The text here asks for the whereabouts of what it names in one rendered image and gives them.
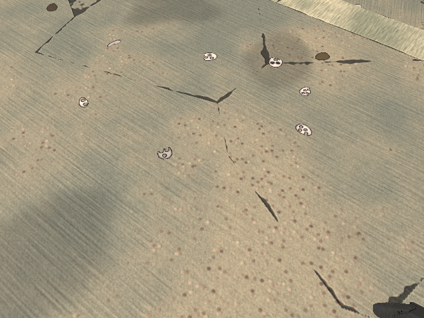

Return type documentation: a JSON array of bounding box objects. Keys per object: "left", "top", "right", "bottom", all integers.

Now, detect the right robot hand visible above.
[{"left": 373, "top": 302, "right": 424, "bottom": 318}]

